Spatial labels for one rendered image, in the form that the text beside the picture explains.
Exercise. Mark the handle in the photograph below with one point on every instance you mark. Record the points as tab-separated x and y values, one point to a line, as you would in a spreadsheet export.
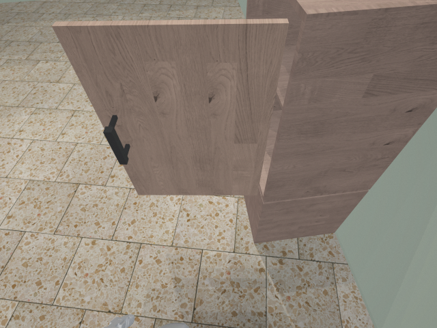
120	152

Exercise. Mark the cupboard door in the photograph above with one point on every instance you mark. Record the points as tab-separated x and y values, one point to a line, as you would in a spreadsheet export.
194	98

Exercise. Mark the left robot hand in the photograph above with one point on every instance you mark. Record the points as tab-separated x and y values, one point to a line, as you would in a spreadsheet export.
122	322

